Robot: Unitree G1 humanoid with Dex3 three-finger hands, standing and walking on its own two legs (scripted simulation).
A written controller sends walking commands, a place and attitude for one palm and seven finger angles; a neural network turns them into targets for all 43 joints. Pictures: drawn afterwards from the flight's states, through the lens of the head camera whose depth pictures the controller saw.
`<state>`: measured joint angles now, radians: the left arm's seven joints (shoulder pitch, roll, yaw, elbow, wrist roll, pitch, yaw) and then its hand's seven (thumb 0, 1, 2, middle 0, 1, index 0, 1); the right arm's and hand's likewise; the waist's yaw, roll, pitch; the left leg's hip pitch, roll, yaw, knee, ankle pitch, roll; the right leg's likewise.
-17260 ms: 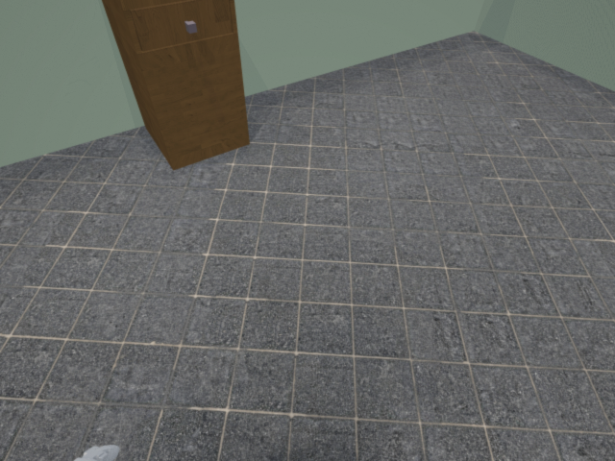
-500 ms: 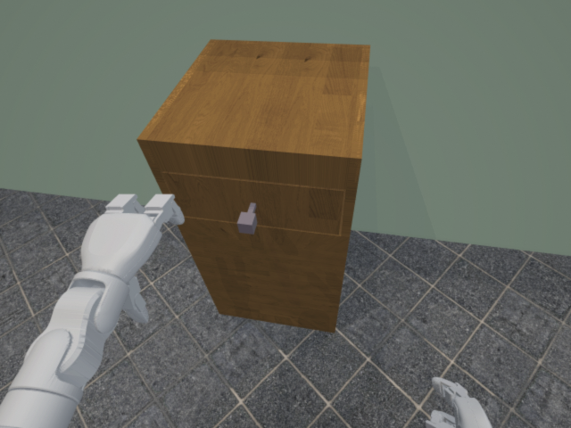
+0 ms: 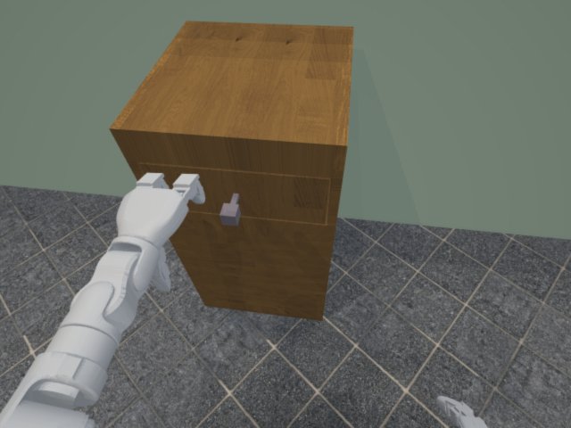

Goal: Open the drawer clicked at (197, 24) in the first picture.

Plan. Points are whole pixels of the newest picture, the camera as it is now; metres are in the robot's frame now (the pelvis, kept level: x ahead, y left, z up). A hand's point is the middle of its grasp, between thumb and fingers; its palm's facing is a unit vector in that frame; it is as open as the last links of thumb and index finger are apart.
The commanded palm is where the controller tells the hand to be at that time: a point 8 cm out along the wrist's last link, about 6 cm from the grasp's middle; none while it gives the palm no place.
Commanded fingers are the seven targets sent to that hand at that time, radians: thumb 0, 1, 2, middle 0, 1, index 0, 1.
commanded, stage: move the hooked fingers above the handle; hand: left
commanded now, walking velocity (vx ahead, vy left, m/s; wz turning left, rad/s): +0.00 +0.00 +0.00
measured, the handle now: (232, 208) +0.53 +0.16 -0.09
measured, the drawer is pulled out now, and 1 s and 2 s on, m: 0.00 0.00 0.00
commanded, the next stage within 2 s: lower the fingers behind the handle in 1.68 s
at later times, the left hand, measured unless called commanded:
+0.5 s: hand (192, 223) +0.42 +0.19 +0.01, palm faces -0.04 -0.04 -1.00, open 13.8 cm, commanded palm +0.41 +0.19 +0.07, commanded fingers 0.00 -0.50 0.30 -0.30 -1.20 -0.30 -1.20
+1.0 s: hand (220, 208) +0.48 +0.16 -0.03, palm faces -0.04 -0.03 -1.00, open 13.8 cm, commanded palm +0.47 +0.17 +0.03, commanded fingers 0.00 -0.50 0.30 -0.30 -1.20 -0.30 -1.20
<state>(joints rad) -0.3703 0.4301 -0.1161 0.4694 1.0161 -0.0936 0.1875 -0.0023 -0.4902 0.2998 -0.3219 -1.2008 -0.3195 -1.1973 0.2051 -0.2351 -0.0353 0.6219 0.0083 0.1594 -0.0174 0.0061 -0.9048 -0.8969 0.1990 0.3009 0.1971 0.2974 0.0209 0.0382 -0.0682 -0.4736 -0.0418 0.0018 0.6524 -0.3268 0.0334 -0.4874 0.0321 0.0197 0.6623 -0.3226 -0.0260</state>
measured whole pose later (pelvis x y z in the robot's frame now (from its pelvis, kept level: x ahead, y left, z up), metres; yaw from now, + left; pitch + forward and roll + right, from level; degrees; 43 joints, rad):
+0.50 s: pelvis +0.01 +0.00 -0.01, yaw +0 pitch +13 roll +0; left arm -0.54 0.39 -0.11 0.78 1.08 -0.10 0.31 0.00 -0.49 0.30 -0.32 -1.20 -0.32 -1.20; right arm 0.25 -0.23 -0.06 0.65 0.00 0.16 -0.01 0.00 -0.91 -0.90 0.20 0.30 0.20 0.30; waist -0.03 0.03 -0.12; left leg -0.60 -0.03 0.00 0.73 -0.37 0.03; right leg -0.61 0.04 0.02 0.73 -0.36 -0.03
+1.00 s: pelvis +0.00 +0.00 -0.03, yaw -1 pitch +21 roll -1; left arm -0.81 0.39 -0.08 1.09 1.13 -0.05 0.40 0.00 -0.49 0.30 -0.32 -1.20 -0.32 -1.20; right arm 0.36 -0.24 -0.07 0.69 -0.03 0.14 0.00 0.00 -0.91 -0.90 0.20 0.30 0.20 0.30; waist -0.13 0.04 -0.17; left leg -0.85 -0.02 0.01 0.90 -0.42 0.04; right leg -0.85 0.06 0.02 0.88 -0.40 -0.02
